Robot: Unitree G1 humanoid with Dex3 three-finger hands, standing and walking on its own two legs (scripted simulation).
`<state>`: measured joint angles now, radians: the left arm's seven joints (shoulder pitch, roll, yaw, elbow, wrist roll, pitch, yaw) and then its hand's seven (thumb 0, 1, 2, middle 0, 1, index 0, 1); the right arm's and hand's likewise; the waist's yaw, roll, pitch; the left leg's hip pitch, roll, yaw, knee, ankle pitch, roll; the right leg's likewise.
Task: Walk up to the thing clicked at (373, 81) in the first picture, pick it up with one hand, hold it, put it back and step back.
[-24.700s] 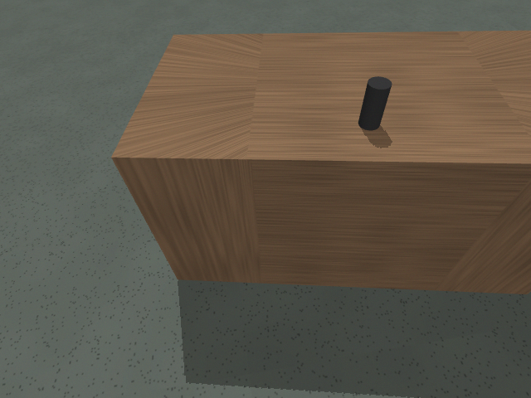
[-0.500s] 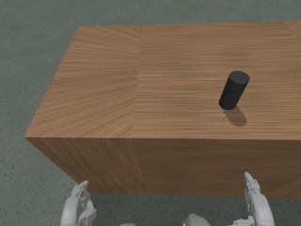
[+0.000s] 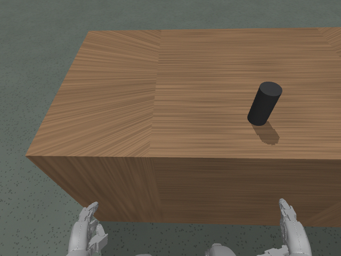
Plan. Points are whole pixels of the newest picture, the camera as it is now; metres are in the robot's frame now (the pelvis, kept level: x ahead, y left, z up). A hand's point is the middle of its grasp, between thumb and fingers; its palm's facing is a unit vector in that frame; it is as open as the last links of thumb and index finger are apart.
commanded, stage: home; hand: right
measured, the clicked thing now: (263, 104) +0.49 -0.23 +0.04
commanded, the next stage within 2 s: stand in 1.60 s
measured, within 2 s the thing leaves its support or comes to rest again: neither
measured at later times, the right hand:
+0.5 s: hand (265, 240) +0.17 -0.18 -0.06, palm faces +0.13 +0.95 -0.28, open 17.4 cm
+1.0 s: hand (266, 240) +0.17 -0.18 -0.06, palm faces +0.13 +0.95 -0.28, open 17.3 cm
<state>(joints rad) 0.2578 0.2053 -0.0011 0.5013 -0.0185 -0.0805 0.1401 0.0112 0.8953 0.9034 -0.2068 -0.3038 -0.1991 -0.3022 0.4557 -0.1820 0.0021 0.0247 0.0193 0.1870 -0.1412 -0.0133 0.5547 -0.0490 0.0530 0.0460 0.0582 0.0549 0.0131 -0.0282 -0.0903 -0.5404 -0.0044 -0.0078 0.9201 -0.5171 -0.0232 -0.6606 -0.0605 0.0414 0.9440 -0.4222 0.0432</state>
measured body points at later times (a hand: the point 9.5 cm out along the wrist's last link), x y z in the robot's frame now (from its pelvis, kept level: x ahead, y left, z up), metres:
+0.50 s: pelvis +0.00 +0.00 +0.00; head +0.03 +0.00 +0.45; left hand +0.16 +0.24 -0.08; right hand +0.16 -0.23 -0.03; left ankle -0.03 +0.14 -0.69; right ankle +0.03 -0.14 -0.69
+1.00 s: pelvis +0.00 +0.00 +0.00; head +0.03 +0.00 +0.45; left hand +0.16 +0.24 -0.08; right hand +0.16 -0.23 -0.03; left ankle -0.03 +0.14 -0.69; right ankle +0.03 -0.14 -0.69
